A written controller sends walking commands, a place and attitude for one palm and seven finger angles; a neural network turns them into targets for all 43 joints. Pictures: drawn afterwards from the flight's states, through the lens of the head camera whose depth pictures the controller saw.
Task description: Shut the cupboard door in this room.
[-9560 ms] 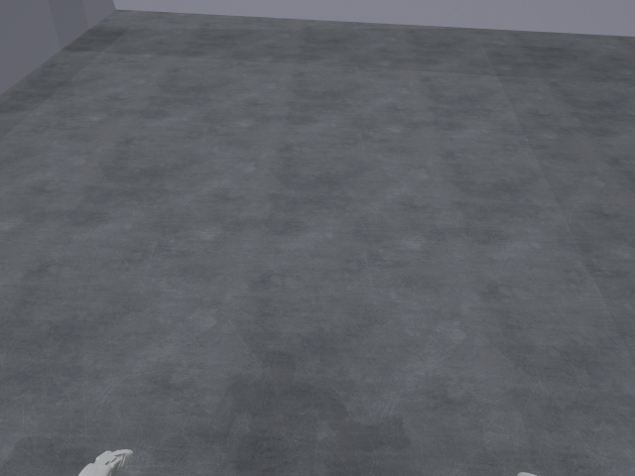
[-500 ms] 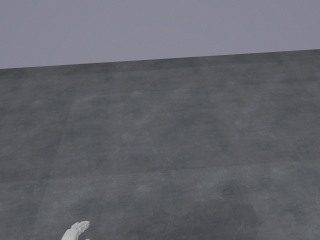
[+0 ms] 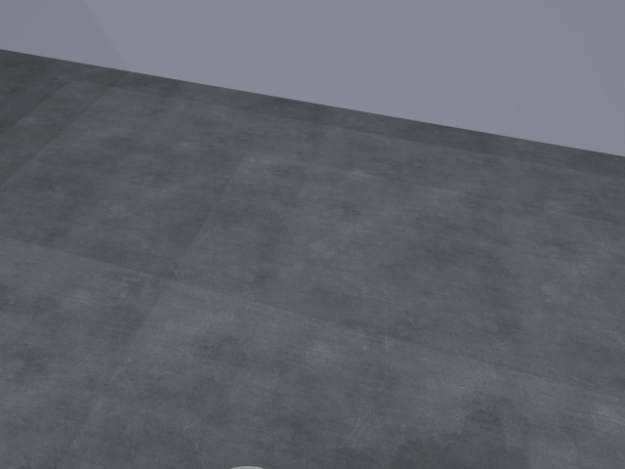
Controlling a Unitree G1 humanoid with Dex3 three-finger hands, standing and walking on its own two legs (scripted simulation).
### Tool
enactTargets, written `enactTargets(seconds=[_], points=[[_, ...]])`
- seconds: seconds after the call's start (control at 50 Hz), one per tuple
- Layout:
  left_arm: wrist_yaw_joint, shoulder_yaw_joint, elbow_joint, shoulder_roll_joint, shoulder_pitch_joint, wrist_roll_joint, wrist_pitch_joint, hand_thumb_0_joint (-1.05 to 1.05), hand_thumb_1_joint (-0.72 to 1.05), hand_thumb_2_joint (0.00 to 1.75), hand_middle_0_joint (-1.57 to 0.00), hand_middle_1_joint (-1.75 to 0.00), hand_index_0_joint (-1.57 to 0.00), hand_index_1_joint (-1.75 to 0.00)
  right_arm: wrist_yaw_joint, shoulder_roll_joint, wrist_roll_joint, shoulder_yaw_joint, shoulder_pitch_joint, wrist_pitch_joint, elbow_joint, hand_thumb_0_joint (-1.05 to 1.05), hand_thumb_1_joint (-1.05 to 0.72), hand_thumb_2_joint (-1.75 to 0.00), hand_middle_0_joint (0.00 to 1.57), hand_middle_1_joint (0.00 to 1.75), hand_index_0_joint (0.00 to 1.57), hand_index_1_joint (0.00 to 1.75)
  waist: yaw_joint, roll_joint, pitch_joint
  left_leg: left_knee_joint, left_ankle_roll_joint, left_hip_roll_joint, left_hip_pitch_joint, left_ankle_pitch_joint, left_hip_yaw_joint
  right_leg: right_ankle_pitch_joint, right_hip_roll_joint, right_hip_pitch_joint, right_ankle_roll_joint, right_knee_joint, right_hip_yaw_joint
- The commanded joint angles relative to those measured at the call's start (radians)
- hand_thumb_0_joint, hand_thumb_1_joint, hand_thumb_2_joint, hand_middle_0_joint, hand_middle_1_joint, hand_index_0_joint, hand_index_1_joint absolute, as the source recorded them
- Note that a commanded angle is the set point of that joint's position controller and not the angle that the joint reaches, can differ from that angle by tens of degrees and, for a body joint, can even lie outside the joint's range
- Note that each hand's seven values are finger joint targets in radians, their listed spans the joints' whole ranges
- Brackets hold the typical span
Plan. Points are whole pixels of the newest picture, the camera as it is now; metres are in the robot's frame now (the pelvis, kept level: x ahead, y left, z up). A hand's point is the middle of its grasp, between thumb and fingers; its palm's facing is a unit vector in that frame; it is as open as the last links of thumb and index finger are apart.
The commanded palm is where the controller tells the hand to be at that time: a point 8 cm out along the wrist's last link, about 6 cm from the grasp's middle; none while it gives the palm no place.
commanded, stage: turn or walk to find it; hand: left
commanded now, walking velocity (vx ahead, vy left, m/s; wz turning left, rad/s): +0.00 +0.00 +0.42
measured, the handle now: out of the picture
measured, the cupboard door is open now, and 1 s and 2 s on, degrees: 90 90 90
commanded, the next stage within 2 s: none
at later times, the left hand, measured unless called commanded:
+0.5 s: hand out of the picture +0.05 +0.22 -0.15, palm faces +0.17 -0.95 -0.26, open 7.4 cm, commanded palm none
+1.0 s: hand out of the picture -0.11 +0.18 -0.16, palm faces +0.43 -0.86 -0.26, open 7.3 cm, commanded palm none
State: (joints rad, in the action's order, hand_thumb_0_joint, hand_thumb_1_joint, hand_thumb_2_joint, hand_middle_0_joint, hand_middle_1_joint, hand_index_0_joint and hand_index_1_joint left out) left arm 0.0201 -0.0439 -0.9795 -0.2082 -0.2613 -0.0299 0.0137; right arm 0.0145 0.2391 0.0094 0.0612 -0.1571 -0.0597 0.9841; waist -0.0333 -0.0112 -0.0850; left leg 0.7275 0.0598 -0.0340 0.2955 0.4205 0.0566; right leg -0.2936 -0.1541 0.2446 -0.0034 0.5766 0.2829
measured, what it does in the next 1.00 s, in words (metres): steps on the spot, turning left: left foot, then right foot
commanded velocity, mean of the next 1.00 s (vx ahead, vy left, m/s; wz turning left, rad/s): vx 0.00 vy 0.00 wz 0.42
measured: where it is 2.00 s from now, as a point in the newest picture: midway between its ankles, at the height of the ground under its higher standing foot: outside the picture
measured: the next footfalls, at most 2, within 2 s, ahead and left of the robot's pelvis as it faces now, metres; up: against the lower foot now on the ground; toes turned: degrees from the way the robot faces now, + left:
left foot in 0.04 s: +0.03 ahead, +0.12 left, +0.00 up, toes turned +5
right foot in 0.56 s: +0.02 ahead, -0.11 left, +0.00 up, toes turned +8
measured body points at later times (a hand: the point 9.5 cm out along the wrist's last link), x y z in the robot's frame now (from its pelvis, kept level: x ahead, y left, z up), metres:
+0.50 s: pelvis -0.03 +0.01 +0.00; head +0.00 +0.00 +0.45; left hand +0.04 +0.27 -0.13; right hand +0.05 -0.22 -0.15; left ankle -0.01 +0.12 -0.73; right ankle -0.02 -0.12 -0.71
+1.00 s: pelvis -0.06 -0.02 +0.00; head -0.02 -0.01 +0.45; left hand -0.13 +0.22 -0.14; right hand +0.11 -0.23 -0.15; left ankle -0.14 +0.10 -0.70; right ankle -0.02 -0.12 -0.73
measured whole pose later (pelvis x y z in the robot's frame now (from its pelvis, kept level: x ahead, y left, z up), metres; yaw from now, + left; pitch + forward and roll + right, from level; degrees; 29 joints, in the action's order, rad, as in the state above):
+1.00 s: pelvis -0.06 -0.02 +0.00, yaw +24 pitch +0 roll +2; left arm 0.02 -0.04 -0.97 -0.20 -0.24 -0.03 0.01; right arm 0.01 0.24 0.01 0.07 -0.17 -0.06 0.99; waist -0.02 -0.01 -0.09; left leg 0.76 0.07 -0.03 0.31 0.44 0.04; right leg -0.30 -0.15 0.24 -0.01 0.57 0.24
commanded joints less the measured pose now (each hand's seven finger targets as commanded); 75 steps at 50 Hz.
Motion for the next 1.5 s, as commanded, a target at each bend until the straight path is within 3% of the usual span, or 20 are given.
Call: enactTargets(seconds=[0.0,0.02,0.04,0.16,0.38,0.48,0.52,0.54,0.56,0.64,0.9,0.98,1.0,1.04,1.06,1.14,1.4,1.42,1.46,1.48], points=[[0.005,-0.046,0.074,-0.158,-0.006,0.019,0.005,0.0,0.9,0.9,-0.2,-0.3,-0.2,-0.3,-0.006,0.152,0.005,0.031,-0.114,0.048,-0.053,0.0,-0.9,-0.9,0.2,0.3,0.2,0.3,0.073,0.095,0.167,-0.381,-0.082,-0.147,-0.269,-0.337,-0.175,0.102,-0.091,0.127,0.022,0.15,-0.091],[0.0,-0.025,0.11,-0.094,0.034,0.018,0.01,0.0,0.9,0.9,-0.2,-0.3,-0.2,-0.3,-0.012,0.234,0.008,0.049,-0.146,0.047,-0.057,0.0,-0.9,-0.9,0.2,0.3,0.2,0.3,0.091,0.334,0.132,-0.425,-0.169,-0.341,-0.286,-0.62,-0.409,-0.321,0.021,0.317,0.081,0.348,-0.104],[0.004,-0.025,0.119,-0.113,0.065,0.013,0.022,0.0,0.9,0.9,-0.2,-0.3,-0.2,-0.3,-0.017,0.251,0.011,0.05,-0.153,0.038,-0.047,0.0,-0.9,-0.9,0.2,0.3,0.2,0.3,0.1,0.251,0.131,-0.42,-0.239,-0.389,-0.212,-0.614,-0.39,-0.34,0.021,0.291,0.068,0.455,-0.195],[-0.011,-0.037,0.054,-0.124,0.034,0.01,0.027,0.0,0.9,0.9,-0.2,-0.3,-0.2,-0.3,-0.036,0.159,0.006,0.018,-0.005,0.054,-0.089,0.0,-0.9,-0.9,0.2,0.3,0.2,0.3,0.033,0.137,0.071,-0.427,-0.195,-0.198,-0.157,-0.544,-0.235,-0.081,0.041,0.297,0.087,0.563,-0.255],[0.002,-0.025,0.117,-0.089,0.129,0.019,0.022,0.0,0.9,0.9,-0.2,-0.3,-0.2,-0.3,-0.03,0.161,0.016,0.038,-0.086,0.044,-0.078,0.0,-0.9,-0.9,0.2,0.3,0.2,0.3,0.071,0.16,0.095,-0.4,-0.245,-0.206,-0.16,-0.514,-0.372,-0.158,0.082,0.21,0.09,0.293,-0.266],[0.006,-0.026,0.105,-0.088,0.048,0.027,0.005,0.0,0.9,0.9,-0.2,-0.3,-0.2,-0.3,-0.025,0.156,0.015,0.046,-0.056,0.038,-0.085,0.0,-0.9,-0.9,0.2,0.3,0.2,0.3,0.029,0.155,0.14,-0.331,-0.208,-0.15,-0.056,-0.524,-0.39,-0.03,0.127,-0.013,0.067,-0.005,-0.239],[0.013,-0.037,0.092,-0.147,-0.013,0.019,-0.011,0.0,0.9,0.9,-0.2,-0.3,-0.2,-0.3,-0.018,0.106,0.001,0.041,-0.06,0.038,-0.092,0.0,-0.9,-0.9,0.2,0.3,0.2,0.3,-0.001,0.016,0.169,-0.205,-0.121,-0.058,0.129,-0.323,-0.323,0.101,0.021,-0.254,0.04,-0.248,-0.326],[0.021,-0.056,0.093,-0.231,-0.036,0.003,-0.02,0.0,0.9,0.9,-0.2,-0.3,-0.2,-0.3,-0.014,0.039,-0.003,0.029,-0.066,0.04,-0.115,0.0,-0.9,-0.9,0.2,0.3,0.2,0.3,-0.013,-0.267,0.168,0.004,-0.044,0.089,0.307,-0.001,-0.144,0.146,-0.233,-0.332,-0.054,-0.299,-0.575],[0.021,-0.053,0.111,-0.251,-0.019,0.009,-0.015,0.0,0.9,0.9,-0.2,-0.3,-0.2,-0.3,-0.018,0.082,0.006,0.042,-0.033,0.03,-0.127,0.0,-0.9,-0.9,0.2,0.3,0.2,0.3,-0.022,-0.251,0.128,0.216,-0.035,0.087,0.29,0.162,-0.132,0.205,-0.348,-0.163,-0.144,-0.317,-0.619],[0.02,-0.031,0.152,-0.141,0.164,0.014,-0.018,0.0,0.9,0.9,-0.2,-0.3,-0.2,-0.3,0.001,0.072,0.018,0.049,-0.116,0.0,-0.048,0.0,-0.9,-0.9,0.2,0.3,0.2,0.3,0.076,-0.104,0.011,0.493,-0.02,0.024,0.262,-0.041,-0.127,0.088,-0.167,0.016,-0.095,-0.318,-0.366],[0.013,-0.052,0.069,-0.2,-0.03,-0.004,-0.018,0.0,0.9,0.9,-0.2,-0.3,-0.2,-0.3,-0.002,0.042,0.001,0.015,0.016,0.016,-0.078,0.0,-0.9,-0.9,0.2,0.3,0.2,0.3,-0.021,-0.191,0.094,0.082,0.006,0.003,0.14,0.059,-0.005,0.453,-0.213,-0.173,-0.145,-0.191,-0.263],[0.009,-0.056,0.06,-0.212,-0.003,0.007,-0.009,0.0,0.9,0.9,-0.2,-0.3,-0.2,-0.3,-0.007,0.06,-0.003,0.012,-0.06,0.036,-0.061,0.0,-0.9,-0.9,0.2,0.3,0.2,0.3,0.029,-0.178,0.159,-0.242,-0.015,0.022,-0.066,-0.146,0.035,0.473,-0.183,-0.137,-0.071,-0.052,-0.188],[0.008,-0.053,0.064,-0.192,0.005,0.016,-0.003,0.0,0.9,0.9,-0.2,-0.3,-0.2,-0.3,-0.006,0.098,0.0,0.02,-0.098,0.045,-0.05,0.0,-0.9,-0.9,0.2,0.3,0.2,0.3,0.059,-0.078,0.181,-0.354,-0.03,-0.019,-0.198,-0.287,-0.008,0.367,-0.147,-0.042,-0.021,0.055,-0.14],[0.004,-0.022,0.119,-0.089,0.046,0.017,0.014,0.0,0.9,0.9,-0.2,-0.3,-0.2,-0.3,-0.017,0.254,0.007,0.053,-0.155,0.045,-0.048,0.0,-0.9,-0.9,0.2,0.3,0.2,0.3,0.093,0.322,0.157,-0.406,-0.208,-0.37,-0.299,-0.779,-0.407,-0.357,0.037,0.306,0.079,0.39,-0.15],[0.005,-0.028,0.121,-0.116,0.073,0.014,0.023,0.0,0.9,0.9,-0.2,-0.3,-0.2,-0.3,-0.018,0.244,0.012,0.05,-0.149,0.038,-0.046,0.0,-0.9,-0.9,0.2,0.3,0.2,0.3,0.095,0.212,0.14,-0.393,-0.252,-0.383,-0.219,-0.675,-0.346,-0.332,0.022,0.267,0.061,0.48,-0.208],[-0.011,-0.036,0.075,-0.12,0.065,0.012,0.026,0.0,0.9,0.9,-0.2,-0.3,-0.2,-0.3,-0.036,0.164,0.012,0.02,-0.002,0.048,-0.08,0.0,-0.9,-0.9,0.2,0.3,0.2,0.3,0.039,0.2,0.054,-0.402,-0.201,-0.213,-0.145,-0.598,-0.234,-0.134,0.035,0.295,0.078,0.543,-0.248],[-0.002,-0.027,0.09,-0.095,0.003,0.025,-0.001,0.0,0.9,0.9,-0.2,-0.3,-0.2,-0.3,-0.024,0.166,0.013,0.044,-0.006,0.035,-0.102,0.0,-0.9,-0.9,0.2,0.3,0.2,0.3,0.015,0.162,0.131,-0.278,-0.186,-0.149,-0.047,-0.552,-0.323,0.009,0.119,-0.035,0.075,-0.046,-0.213],[0.0,-0.033,0.08,-0.125,-0.049,0.021,-0.01,0.0,0.9,0.9,-0.2,-0.3,-0.2,-0.3,-0.021,0.149,0.006,0.043,0.001,0.036,-0.107,0.0,-0.9,-0.9,0.2,0.3,0.2,0.3,-0.01,0.101,0.156,-0.212,-0.141,-0.102,0.019,-0.44,-0.294,0.117,0.087,-0.15,0.071,-0.182,-0.236],[0.012,-0.059,0.087,-0.27,-0.077,0.001,-0.025,0.0,0.9,0.9,-0.2,-0.3,-0.2,-0.3,-0.016,0.054,0.001,0.029,0.009,0.035,-0.148,0.0,-0.9,-0.9,0.2,0.3,0.2,0.3,-0.032,-0.315,0.134,0.185,-0.028,0.103,0.292,0.181,-0.102,0.34,-0.318,-0.234,-0.096,-0.282,-0.629],[0.016,-0.052,0.1,-0.239,-0.052,0.011,-0.023,0.0,0.9,0.9,-0.2,-0.3,-0.2,-0.3,-0.017,0.101,0.009,0.042,0.003,0.019,-0.133,0.0,-0.9,-0.9,0.2,0.3,0.2,0.3,-0.022,-0.226,0.124,0.342,-0.038,0.06,0.249,0.155,-0.174,0.254,-0.32,-0.106,-0.142,-0.302,-0.584]])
